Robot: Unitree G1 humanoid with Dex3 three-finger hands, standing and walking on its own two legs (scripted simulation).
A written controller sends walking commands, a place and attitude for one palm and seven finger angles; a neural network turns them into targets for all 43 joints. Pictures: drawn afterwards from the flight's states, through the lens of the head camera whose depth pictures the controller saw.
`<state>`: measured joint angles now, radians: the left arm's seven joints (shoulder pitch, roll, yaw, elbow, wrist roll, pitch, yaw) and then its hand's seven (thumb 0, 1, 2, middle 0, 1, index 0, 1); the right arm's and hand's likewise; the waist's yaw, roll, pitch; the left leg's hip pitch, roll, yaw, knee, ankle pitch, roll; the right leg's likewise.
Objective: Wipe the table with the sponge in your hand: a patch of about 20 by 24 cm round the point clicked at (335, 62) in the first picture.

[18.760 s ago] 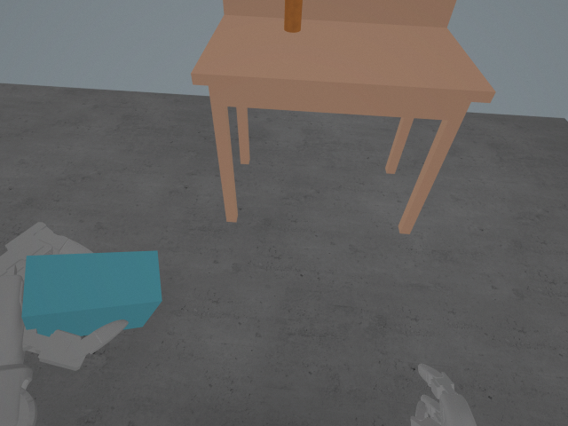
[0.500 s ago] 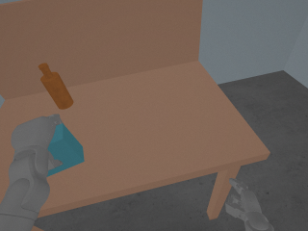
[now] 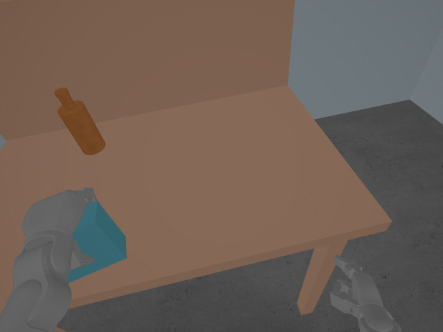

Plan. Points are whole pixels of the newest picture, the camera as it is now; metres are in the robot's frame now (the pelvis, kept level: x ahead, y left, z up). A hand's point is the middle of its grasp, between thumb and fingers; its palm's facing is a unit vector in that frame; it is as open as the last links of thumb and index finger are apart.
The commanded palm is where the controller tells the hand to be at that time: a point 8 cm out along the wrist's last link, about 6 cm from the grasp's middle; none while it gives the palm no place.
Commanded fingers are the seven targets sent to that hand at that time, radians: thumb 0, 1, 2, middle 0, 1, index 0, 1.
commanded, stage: move the sponge above the wiping area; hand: left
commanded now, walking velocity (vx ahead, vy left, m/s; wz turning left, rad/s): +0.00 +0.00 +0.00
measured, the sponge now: (87, 248) +0.22 +0.30 +0.04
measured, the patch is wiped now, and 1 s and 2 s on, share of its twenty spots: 0.00 0.00 0.10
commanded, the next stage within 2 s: lower the sponge onto the table in 0.26 s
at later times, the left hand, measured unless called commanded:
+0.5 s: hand (89, 242) +0.22 +0.28 +0.07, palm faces -0.15 -0.16 -0.98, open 9.7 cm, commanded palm +0.22 +0.29 +0.17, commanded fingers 0.00 0.10 1.30 -1.20 -1.60 -1.20 -1.60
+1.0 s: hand (95, 242) +0.23 +0.27 +0.06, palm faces -0.14 -0.10 -0.98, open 9.7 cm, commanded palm +0.22 +0.28 +0.16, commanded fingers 0.00 0.10 1.30 -1.20 -1.60 -1.20 -1.60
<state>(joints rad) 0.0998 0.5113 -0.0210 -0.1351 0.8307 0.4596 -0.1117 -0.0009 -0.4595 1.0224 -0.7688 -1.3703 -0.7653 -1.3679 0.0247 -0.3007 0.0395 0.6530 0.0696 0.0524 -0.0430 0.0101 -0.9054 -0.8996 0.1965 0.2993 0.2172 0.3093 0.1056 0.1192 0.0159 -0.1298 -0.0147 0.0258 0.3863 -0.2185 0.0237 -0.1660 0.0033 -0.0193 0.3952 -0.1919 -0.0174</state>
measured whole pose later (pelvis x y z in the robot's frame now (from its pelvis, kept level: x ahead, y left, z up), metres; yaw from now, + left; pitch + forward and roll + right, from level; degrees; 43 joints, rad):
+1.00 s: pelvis +0.00 +0.00 +0.00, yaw +0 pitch -2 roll +0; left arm 0.12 0.52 -0.08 -0.12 0.92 0.21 -0.10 0.00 -0.46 1.03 -0.78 -1.37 -0.78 -1.37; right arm 0.05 -0.27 0.03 0.66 0.03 0.02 -0.08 0.01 -0.91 -0.90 0.20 0.30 0.20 0.30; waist 0.14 0.09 0.04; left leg -0.14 -0.01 0.03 0.39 -0.22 0.03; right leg -0.17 0.01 -0.01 0.39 -0.19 -0.02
